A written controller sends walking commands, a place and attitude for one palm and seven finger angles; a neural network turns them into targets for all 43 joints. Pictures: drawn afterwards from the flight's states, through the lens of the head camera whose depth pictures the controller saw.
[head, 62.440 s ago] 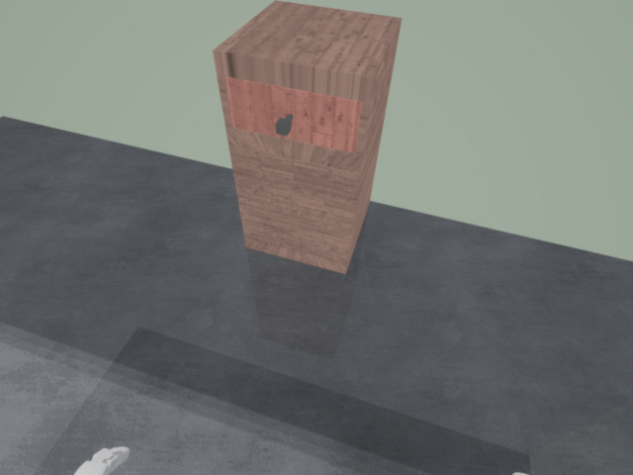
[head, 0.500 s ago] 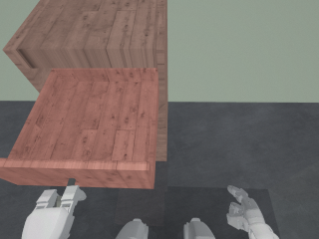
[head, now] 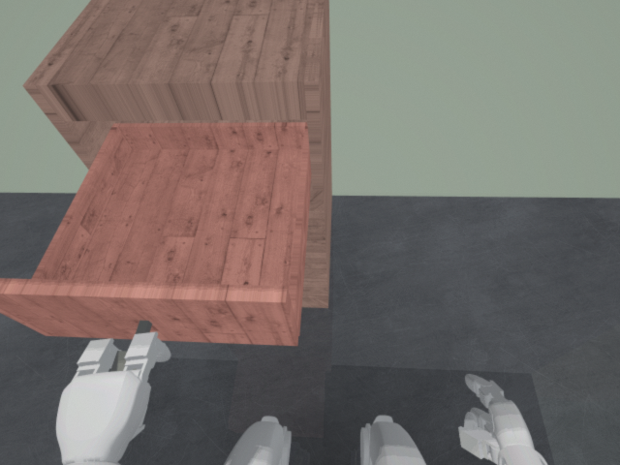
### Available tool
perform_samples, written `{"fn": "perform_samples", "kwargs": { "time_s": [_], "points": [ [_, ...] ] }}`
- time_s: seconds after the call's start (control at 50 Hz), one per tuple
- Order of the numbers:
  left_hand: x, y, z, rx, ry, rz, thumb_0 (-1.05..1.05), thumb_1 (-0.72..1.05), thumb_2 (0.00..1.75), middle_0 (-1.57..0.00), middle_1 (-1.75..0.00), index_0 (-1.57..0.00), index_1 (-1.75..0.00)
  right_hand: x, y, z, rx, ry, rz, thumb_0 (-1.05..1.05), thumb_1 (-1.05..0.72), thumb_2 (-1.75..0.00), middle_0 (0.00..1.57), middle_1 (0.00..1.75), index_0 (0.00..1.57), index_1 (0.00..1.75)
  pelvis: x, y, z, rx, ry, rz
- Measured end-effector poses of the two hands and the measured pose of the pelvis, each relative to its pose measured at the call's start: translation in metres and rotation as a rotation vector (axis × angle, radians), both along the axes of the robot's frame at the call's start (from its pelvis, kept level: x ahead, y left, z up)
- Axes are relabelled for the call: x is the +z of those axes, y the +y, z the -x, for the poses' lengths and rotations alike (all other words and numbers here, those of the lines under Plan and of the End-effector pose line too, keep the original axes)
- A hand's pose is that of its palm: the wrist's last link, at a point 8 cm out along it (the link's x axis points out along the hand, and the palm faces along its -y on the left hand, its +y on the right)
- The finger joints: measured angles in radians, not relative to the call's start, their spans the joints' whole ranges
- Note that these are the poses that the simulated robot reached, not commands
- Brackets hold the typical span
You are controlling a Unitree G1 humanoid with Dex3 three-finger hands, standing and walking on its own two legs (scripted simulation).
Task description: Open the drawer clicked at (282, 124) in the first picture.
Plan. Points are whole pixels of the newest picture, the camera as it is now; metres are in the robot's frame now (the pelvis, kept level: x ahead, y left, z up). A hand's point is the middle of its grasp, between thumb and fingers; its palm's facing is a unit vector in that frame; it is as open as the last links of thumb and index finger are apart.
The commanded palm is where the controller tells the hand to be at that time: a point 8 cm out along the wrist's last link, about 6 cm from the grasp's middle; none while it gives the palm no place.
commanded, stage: open the thumb to release the handle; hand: left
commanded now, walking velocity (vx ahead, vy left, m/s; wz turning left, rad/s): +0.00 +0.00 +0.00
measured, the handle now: (136, 352) +0.25 +0.25 +0.00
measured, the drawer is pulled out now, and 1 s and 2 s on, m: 0.30 0.30 0.30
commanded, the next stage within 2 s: lift the hand off the handle in 0.28 s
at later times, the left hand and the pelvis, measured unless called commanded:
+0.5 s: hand (132, 410) +0.19 +0.24 -0.02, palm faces -0.02 -0.06 -1.00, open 13.7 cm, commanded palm +0.17 +0.24 +0.02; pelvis +0.00 +0.00 +0.01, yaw +0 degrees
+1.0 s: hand (128, 390) +0.21 +0.24 +0.00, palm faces -0.03 -0.06 -1.00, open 13.8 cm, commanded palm +0.19 +0.24 +0.05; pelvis +0.01 +0.00 +0.02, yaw +0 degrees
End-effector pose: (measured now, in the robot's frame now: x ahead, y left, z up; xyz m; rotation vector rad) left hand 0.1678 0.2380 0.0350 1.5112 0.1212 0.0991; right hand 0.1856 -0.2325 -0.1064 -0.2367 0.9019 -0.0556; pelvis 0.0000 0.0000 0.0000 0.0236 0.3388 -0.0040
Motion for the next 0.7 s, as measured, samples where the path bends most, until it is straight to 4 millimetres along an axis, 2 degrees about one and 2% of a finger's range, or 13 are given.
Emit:
{"fn": "perform_samples", "kwargs": {
  "time_s": [0.1, 0.26, 0.34, 0.48, 0.7],
  "points": [
    [0.001, -0.001, 0.0, 0.014, 0.01, -0.003, 0.02, 0.3, 0.64, -0.37, -1.29, -0.34, -1.3, 0.006, -0.001, 0.003, -0.014, -0.017, -0.006, 0.01, -0.9, -0.9, 0.2, 0.3, 0.21, 0.3, 0.004, -0.001, 0.003, -0.001, -0.016, 0.001],
    [0.002, -0.001, 0.0, 0.013, 0.022, -0.001, 0.0, -0.18, 0.44, -0.34, -1.24, -0.33, -1.25, 0.013, 0.001, 0.004, -0.011, -0.036, -0.008, 0.01, -0.9, -0.9, 0.2, 0.3, 0.21, 0.3, 0.008, -0.001, 0.004, -0.001, -0.026, 0.002],
    [0.001, -0.002, 0.001, 0.012, 0.025, 0.005, 0.0, -0.33, 0.37, -0.33, -1.22, -0.32, -1.23, 0.014, 0.003, 0.003, -0.006, -0.041, -0.01, 0.01, -0.9, -0.9, 0.2, 0.3, 0.21, 0.3, 0.008, 0.0, 0.004, -0.002, -0.026, 0.002],
    [-0.001, -0.001, 0.002, 0.003, 0.011, 0.002, 0.0, -0.45, 0.32, -0.32, -1.2, -0.3, -1.21, 0.01, 0.007, -0.001, 0.01, -0.035, -0.007, 0.01, -0.9, -0.9, 0.2, 0.3, 0.21, 0.3, 0.006, 0.003, 0.003, 0.001, -0.018, 0.003],
    [-0.005, -0.002, -0.01, 0.02, -0.001, -0.015, 0.0, -0.48, 0.31, -0.31, -1.2, -0.3, -1.2, 0.004, 0.014, -0.004, 0.016, -0.024, -0.017, 0.01, -0.9, -0.9, 0.2, 0.3, 0.21, 0.3, 0.005, 0.004, 0.002, 0.009, -0.012, 0.007]
  ]
}}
